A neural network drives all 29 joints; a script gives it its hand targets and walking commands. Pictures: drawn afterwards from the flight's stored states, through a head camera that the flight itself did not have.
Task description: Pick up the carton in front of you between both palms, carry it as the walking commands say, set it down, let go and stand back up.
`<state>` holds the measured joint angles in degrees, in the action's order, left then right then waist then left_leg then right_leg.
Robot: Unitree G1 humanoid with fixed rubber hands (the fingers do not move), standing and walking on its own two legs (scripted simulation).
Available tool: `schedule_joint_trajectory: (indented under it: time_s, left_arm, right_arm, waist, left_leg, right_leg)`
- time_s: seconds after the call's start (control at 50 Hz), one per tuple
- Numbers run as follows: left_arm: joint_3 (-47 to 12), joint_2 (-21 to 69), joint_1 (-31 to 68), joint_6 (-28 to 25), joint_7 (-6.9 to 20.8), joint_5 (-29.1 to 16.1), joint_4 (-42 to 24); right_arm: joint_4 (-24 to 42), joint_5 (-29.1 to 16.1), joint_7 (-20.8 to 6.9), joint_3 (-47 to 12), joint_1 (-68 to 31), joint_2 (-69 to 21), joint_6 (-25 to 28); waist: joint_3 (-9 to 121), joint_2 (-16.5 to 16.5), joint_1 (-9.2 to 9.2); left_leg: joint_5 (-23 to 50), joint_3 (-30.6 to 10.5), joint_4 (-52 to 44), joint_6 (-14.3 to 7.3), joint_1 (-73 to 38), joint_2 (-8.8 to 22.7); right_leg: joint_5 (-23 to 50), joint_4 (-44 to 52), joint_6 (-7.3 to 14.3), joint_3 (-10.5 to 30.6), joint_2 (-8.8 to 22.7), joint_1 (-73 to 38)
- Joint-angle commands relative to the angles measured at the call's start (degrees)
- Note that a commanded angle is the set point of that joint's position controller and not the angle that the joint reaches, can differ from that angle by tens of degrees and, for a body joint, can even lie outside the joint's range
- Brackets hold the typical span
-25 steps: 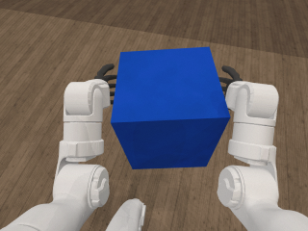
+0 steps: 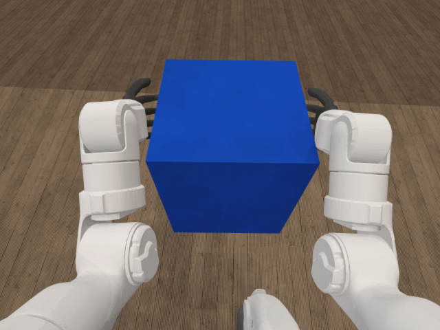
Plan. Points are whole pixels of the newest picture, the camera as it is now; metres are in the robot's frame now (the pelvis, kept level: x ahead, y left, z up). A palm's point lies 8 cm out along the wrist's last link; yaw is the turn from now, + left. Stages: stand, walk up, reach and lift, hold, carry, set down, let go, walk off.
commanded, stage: carry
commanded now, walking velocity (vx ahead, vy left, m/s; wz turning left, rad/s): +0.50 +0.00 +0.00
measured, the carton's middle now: (228, 155) +0.38 -0.03 +0.10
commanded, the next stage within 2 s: none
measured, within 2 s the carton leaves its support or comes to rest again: neither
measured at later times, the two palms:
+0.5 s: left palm (129, 15) +0.70 +0.17 +0.21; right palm (267, 15) +0.69 -0.13 +0.21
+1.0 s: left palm out of the picture +0.97 +0.18 +0.24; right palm out of the picture +1.01 -0.12 +0.25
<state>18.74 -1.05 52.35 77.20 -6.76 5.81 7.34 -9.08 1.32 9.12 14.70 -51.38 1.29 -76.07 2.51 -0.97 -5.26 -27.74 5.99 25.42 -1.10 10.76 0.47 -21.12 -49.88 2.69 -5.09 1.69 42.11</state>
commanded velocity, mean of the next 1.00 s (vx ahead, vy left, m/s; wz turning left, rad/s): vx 0.50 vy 0.00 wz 0.00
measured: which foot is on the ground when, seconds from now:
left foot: down 0.00-0.08, up 0.10-0.42, down 0.44-0.86, up 0.88-1.00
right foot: up 0.00-0.04, down 0.06-0.44, up 0.46-0.82, down 0.84-1.00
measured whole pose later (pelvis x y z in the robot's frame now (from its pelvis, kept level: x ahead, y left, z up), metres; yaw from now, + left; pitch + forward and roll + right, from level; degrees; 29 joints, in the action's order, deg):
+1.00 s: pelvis +0.61 -0.01 +0.09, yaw +1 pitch +4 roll +0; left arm 13.6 -1.0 48.5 75.4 -8.6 2.4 10.9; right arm -12.1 4.5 7.6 17.2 -51.0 1.9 -77.5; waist 1.6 -0.5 6.0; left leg -25.5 0.4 77.5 -2.4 35.2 0.6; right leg -23.0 -35.1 4.8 -8.2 -0.7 24.5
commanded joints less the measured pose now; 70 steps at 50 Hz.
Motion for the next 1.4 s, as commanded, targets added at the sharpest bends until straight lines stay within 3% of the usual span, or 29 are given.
schedule_joint_trajectory:
  time_s: [0.0,0.04,0.06,0.08,0.14,0.34,0.38,0.42,0.44,0.46,0.48,0.52,0.54,0.7,0.76,0.8,0.82,0.84,0.86,0.92,1.0,1.12,1.16,1.2,1.22,1.24,1.26,1.3,1.38]
  left_arm:
    - [-31.58,57.12,33.39,-0.55,10.16,-19.71,5.57]
    - [-31.33,58.98,31.62,-1.37,11.12,-21.03,8.96]
    - [-31.31,58.41,33.63,-2.25,11.41,-21.32,8.12]
    - [-32.49,60.75,34.98,-2.65,11.82,-23.31,6.72]
    - [-37.43,66.10,46.39,-3.21,12.59,-30.92,-4.55]
    - [-37.35,62.53,43.18,-1.66,13.25,-31.67,-4.48]
    - [-36.41,62.02,41.58,-1.44,13.42,-30.20,-1.16]
    - [-35.19,62.23,40.29,-1.31,13.54,-29.00,2.10]
    - [-34.30,61.76,39.98,-1.35,13.63,-27.88,3.42]
    - [-33.51,62.28,39.73,-1.30,13.82,-27.05,4.61]
    - [-33.10,62.41,41.18,-1.72,13.53,-26.24,4.03]
    - [-31.43,62.18,39.95,-2.08,12.51,-24.54,2.88]
    - [-30.76,61.86,38.67,-2.24,11.87,-23.51,2.60]
    - [-31.60,56.51,35.63,-1.75,8.69,-19.68,-1.39]
    - [-32.38,56.07,34.76,-0.89,9.34,-20.43,0.88]
    - [-32.55,57.07,34.55,-0.83,10.16,-21.33,3.91]
    - [-32.31,57.55,32.63,-1.05,10.58,-22.10,5.86]
    - [-31.90,56.78,33.92,-1.66,10.87,-22.10,6.06]
    - [-32.72,59.11,34.44,-1.91,11.41,-23.70,5.81]
    - [-36.68,65.43,45.68,-2.51,12.79,-30.69,-3.52]
    - [-38.34,67.30,49.98,-2.80,13.45,-34.50,-8.15]
    - [-36.52,63.19,44.39,-1.76,13.54,-31.88,-3.82]
    - [-35.61,62.46,42.47,-1.51,13.59,-30.35,-0.70]
    - [-34.42,62.42,41.04,-1.34,13.65,-29.18,2.38]
    - [-33.68,61.84,40.77,-1.42,13.67,-28.02,3.52]
    - [-32.69,62.37,39.84,-1.26,13.83,-27.05,4.99]
    - [-32.40,61.94,41.97,-1.61,13.52,-26.28,3.91]
    - [-30.96,61.80,41.26,-1.90,12.44,-24.73,2.53]
    - [-29.82,59.48,37.36,-2.09,9.93,-21.49,0.22]
  right_arm:
    - [2.54,-25.19,-15.76,-31.00,-44.91,-62.16,0.20]
    - [-0.15,-23.40,-15.99,-29.88,-43.24,-61.82,0.44]
    - [-0.44,-22.84,-16.20,-29.10,-44.02,-62.71,0.47]
    - [0.50,-21.97,-16.09,-28.89,-45.32,-61.64,0.65]
    - [2.39,-19.93,-14.00,-26.99,-43.70,-60.63,1.17]
    - [2.15,-14.34,-10.70,-27.00,-36.75,-53.59,0.03]
    - [-0.54,-15.11,-11.59,-27.48,-36.90,-54.63,-0.21]
    - [-4.54,-16.42,-12.59,-27.19,-35.33,-56.34,0.15]
    - [-5.46,-17.03,-13.08,-26.88,-34.47,-56.90,0.57]
    - [-5.57,-17.80,-13.40,-26.80,-35.95,-57.00,1.22]
    - [-2.84,-19.65,-13.90,-27.71,-38.61,-59.76,1.32]
    - [3.92,-24.85,-14.87,-31.34,-46.26,-64.56,1.87]
    - [6.75,-26.98,-15.13,-32.71,-49.43,-66.24,2.17]
    - [10.96,-29.20,-15.21,-33.67,-49.71,-63.90,1.62]
    - [7.06,-26.98,-15.11,-32.47,-46.30,-61.88,0.69]
    - [3.46,-25.31,-15.17,-31.31,-43.63,-61.26,0.22]
    - [2.37,-24.20,-15.26,-30.73,-43.74,-60.22,0.10]
    - [1.11,-23.36,-15.50,-29.50,-43.67,-60.88,-0.19]
    - [0.56,-22.03,-15.54,-28.88,-44.04,-60.00,-0.17]
    - [0.48,-19.66,-14.22,-26.34,-42.40,-60.33,0.40]
    - [2.46,-16.53,-11.77,-25.43,-39.95,-57.78,1.03]
    - [0.85,-14.63,-10.85,-26.18,-37.57,-54.38,0.03]
    - [-1.58,-15.24,-11.60,-26.70,-37.36,-55.22,-0.27]
    - [-5.28,-16.57,-12.58,-26.57,-36.08,-56.85,0.02]
    - [-6.33,-17.45,-13.10,-26.41,-35.01,-57.88,0.38]
    - [-6.54,-18.08,-13.41,-26.18,-36.27,-57.03,1.08]
    - [-4.02,-19.89,-13.91,-27.12,-38.90,-60.02,1.23]
    - [3.32,-25.08,-14.84,-30.74,-47.01,-64.57,1.71]
    - [11.07,-30.16,-15.32,-33.53,-53.70,-67.52,2.23]
  waist:
    - [23.10,-7.76,4.83]
    - [31.93,-2.95,11.24]
    - [37.05,14.13,10.99]
    - [32.16,17.08,11.77]
    - [26.90,0.65,9.99]
    - [23.03,8.85,9.42]
    - [22.58,10.22,7.24]
    - [29.25,5.09,0.76]
    - [33.36,-2.75,-2.02]
    - [32.53,-19.12,-0.61]
    - [29.11,-13.50,-0.28]
    - [26.26,-0.52,-0.16]
    - [26.06,0.20,0.71]
    - [23.49,-4.91,1.06]
    - [22.42,-7.58,2.70]
    - [27.32,-5.33,7.85]
    - [32.98,-2.40,11.42]
    - [38.22,14.68,11.10]
    - [33.32,17.32,11.98]
    - [27.07,0.46,10.31]
    - [26.70,5.42,8.83]
    - [22.11,8.85,9.53]
    - [21.72,10.31,7.39]
    - [28.03,6.15,1.01]
    - [32.61,0.15,-2.48]
    - [34.11,-18.56,-0.28]
    - [29.88,-14.64,-0.52]
    - [26.47,-1.17,-0.22]
    - [27.58,-3.11,2.11]
  left_leg:
    - [43.76,-4.82,2.08,-7.08,-7.91,11.08]
    - [44.25,1.02,22.14,-1.63,5.05,7.66]
    - [22.13,0.59,40.09,1.89,21.05,0.62]
    - [-2.63,-4.85,51.32,1.40,33.18,-5.24]
    - [1.46,-9.01,58.53,-1.80,38.89,1.41]
    - [7.64,0.68,20.90,-0.42,26.91,1.03]
    - [8.05,6.30,14.18,-1.45,16.67,-2.87]
    - [11.68,7.81,7.68,-3.46,-9.09,-5.15]
    - [-2.23,-14.19,2.66,-7.46,-22.12,7.37]
    - [3.62,-43.88,-5.64,-15.46,-29.63,18.49]
    - [11.28,-45.52,-5.83,-17.13,-29.26,19.76]
    - [28.17,-33.10,0.63,-14.89,-23.48,17.16]
    - [28.09,-28.87,0.50,-12.87,-21.02,15.74]
    - [22.94,-14.35,-5.74,-11.72,-14.85,14.06]
    - [32.88,-7.15,-3.45,-8.51,-10.59,11.90]
    - [50.63,-0.04,11.35,-4.38,-3.51,9.74]
    - [43.69,1.37,22.84,-1.52,5.08,7.75]
    - [21.62,0.58,40.32,1.99,21.19,0.70]
    - [-2.86,-4.70,51.45,1.62,33.33,-5.13]
    - [1.30,-8.81,58.38,-1.60,39.50,1.44]
    - [3.40,-6.04,49.28,-1.62,37.42,2.34]
    - [8.41,0.77,21.38,-0.36,27.52,1.41]
    - [8.66,6.26,14.85,-1.47,17.62,-2.38]
    - [11.92,9.57,7.91,-3.33,-6.53,-5.94]
    - [2.28,-6.38,6.00,-5.45,-20.84,3.90]
    - [-0.27,-41.41,-4.35,-14.29,-29.09,18.31]
    - [6.98,-47.61,-7.54,-17.01,-28.98,20.01]
    - [26.80,-34.30,0.29,-15.35,-23.66,17.47]
    - [19.98,-23.93,-1.95,-11.33,-18.87,14.89]
  right_leg:
    - [2.82,10.64,1.33,-9.63,-6.27,-18.79]
    - [2.88,15.53,4.73,-2.74,-3.64,-48.30]
    - [-6.56,23.24,13.38,31.38,13.91,-59.68]
    - [1.43,31.18,17.51,46.81,17.14,-59.53]
    - [18.60,23.60,13.83,30.47,15.08,-50.75]
    - [17.24,28.48,9.16,10.41,11.36,-42.87]
    - [24.97,25.40,7.12,6.62,10.81,-39.84]
    - [37.14,7.54,2.11,-1.88,7.02,-31.06]
    - [21.23,-7.30,-1.24,-2.19,4.05,-18.37]
    - [-7.50,-19.13,-2.92,0.82,-5.62,-0.95]
    - [-10.44,-28.92,-1.34,5.82,-4.12,6.21]
    - [-6.26,-32.88,-0.20,6.83,-0.98,8.68]
    - [-4.19,-30.16,0.13,7.32,0.03,7.91]
    - [-0.39,-4.38,-0.32,1.44,1.46,1.85]
    - [0.93,7.66,0.50,-6.48,-3.37,-10.69]
    - [5.64,14.47,2.84,-11.02,-7.54,-33.05]
    - [2.29,15.34,4.75,-2.79,-3.29,-49.55]
    - [-6.83,23.16,13.43,31.52,14.17,-61.10]
    - [1.46,31.12,17.43,46.75,17.40,-61.20]
    - [20.85,23.13,13.59,29.97,15.26,-52.13]
    - [11.00,26.64,10.69,21.85,13.17,-47.67]
    - [16.44,29.36,8.95,9.92,11.43,-42.69]
    - [24.44,26.58,6.96,6.20,10.98,-40.02]
    - [39.14,9.38,2.28,-2.30,7.56,-32.75]
    - [23.99,-5.10,-0.44,-2.51,5.67,-21.87]
    - [-3.48,-18.25,-3.09,0.11,-4.07,-4.41]
    - [-10.07,-28.67,-1.84,5.45,-4.70,4.49]
    - [-6.48,-34.56,-0.29,6.90,-1.37,8.13]
    - [-3.84,-25.22,0.57,5.52,0.56,5.44]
